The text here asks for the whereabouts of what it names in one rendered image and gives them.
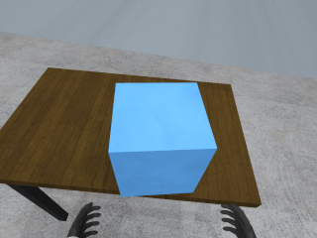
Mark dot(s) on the carton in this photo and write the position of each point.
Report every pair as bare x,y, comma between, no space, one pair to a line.
161,141

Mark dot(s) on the left robot hand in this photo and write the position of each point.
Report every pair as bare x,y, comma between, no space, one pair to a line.
79,225

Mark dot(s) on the right robot hand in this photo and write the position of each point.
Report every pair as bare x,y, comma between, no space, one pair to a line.
243,226

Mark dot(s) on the table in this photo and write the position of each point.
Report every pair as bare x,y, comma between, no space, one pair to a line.
59,136

